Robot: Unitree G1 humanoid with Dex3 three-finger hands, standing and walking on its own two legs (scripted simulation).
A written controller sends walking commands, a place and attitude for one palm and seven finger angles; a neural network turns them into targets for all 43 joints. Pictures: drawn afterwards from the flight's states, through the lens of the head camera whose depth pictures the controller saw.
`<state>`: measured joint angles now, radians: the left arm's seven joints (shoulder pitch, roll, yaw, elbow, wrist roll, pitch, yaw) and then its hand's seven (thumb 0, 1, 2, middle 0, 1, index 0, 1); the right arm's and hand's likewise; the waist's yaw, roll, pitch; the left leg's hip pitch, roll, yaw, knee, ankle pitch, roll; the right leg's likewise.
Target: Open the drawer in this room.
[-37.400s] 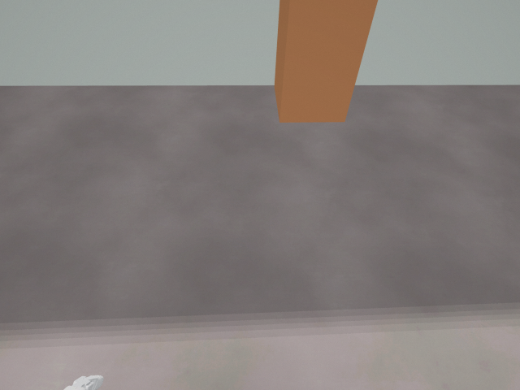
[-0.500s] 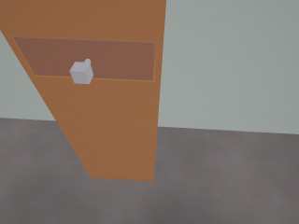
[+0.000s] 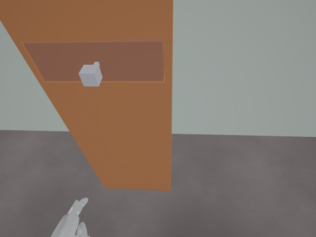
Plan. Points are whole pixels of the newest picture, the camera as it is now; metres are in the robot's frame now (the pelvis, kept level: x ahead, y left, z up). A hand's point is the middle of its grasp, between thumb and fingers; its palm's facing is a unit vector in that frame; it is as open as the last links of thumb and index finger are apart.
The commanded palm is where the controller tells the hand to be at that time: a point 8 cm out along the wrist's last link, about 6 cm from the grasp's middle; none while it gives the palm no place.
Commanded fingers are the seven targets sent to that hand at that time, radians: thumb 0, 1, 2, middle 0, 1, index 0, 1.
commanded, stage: raise the hand with hooked fingers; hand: left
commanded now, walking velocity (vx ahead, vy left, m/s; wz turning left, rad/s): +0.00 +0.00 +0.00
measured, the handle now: (93, 71) +0.50 +0.22 +0.18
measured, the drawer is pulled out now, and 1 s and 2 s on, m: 0.00 0.00 0.00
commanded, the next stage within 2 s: move the hooked fingers above the handle in 1.78 s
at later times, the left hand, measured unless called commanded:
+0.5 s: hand (68, 192) +0.21 +0.23 +0.04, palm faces +0.14 -0.11 -0.98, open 9.9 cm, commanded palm +0.18 +0.23 +0.09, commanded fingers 0.00 0.11 0.56 -0.26 -0.81 -0.26 -0.81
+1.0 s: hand (50, 145) +0.27 +0.25 +0.15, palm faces +0.17 -0.07 -0.98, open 12.8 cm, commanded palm +0.23 +0.25 +0.21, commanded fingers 0.00 -0.48 0.31 -0.30 -1.18 -0.30 -1.18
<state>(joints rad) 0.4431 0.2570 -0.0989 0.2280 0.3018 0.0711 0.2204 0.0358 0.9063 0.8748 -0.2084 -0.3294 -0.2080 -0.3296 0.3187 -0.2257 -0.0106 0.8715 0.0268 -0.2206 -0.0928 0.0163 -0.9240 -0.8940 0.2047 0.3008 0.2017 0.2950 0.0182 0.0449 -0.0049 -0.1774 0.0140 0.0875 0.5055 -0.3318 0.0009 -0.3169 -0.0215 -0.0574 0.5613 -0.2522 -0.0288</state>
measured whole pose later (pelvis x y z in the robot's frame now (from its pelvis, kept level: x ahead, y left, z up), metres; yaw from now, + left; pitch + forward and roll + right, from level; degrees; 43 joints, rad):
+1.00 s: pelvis -0.01 +0.02 +0.01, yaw +1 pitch -3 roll +0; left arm -0.02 0.50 -0.05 -0.16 0.89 0.08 0.03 0.00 -0.25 0.40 -0.30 -1.05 -0.31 -1.05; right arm 0.08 -0.28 -0.01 0.64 0.00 0.12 0.00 0.01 -0.91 -0.89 0.20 0.30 0.20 0.29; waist 0.10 0.10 0.03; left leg -0.08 -0.02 0.07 0.39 -0.26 0.03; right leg -0.20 -0.04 -0.06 0.42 -0.17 0.00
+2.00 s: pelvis -0.03 +0.01 +0.01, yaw +2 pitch -2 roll +1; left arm -0.33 0.62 -0.02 -0.06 0.79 0.07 -0.24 0.00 -0.49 0.30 -0.32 -1.20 -0.32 -1.20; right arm 0.08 -0.29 0.03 0.62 0.03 0.10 0.00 0.01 -0.91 -0.89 0.20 0.30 0.20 0.30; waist 0.09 0.11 0.03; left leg -0.13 -0.02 0.05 0.39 -0.22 0.02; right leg -0.24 -0.04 -0.09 0.42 -0.15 -0.02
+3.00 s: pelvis +0.00 +0.02 +0.01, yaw +2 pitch +4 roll +1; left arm -0.78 0.56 -0.15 0.33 0.86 0.11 -0.21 0.00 -0.49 0.30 -0.32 -1.20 -0.32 -1.20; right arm 0.13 -0.28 0.03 0.64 0.04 0.16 0.02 0.01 -0.91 -0.89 0.20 0.30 0.20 0.29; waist 0.05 0.09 -0.03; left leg -0.18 -0.03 0.05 0.37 -0.24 0.03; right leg -0.30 -0.05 -0.08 0.41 -0.17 0.00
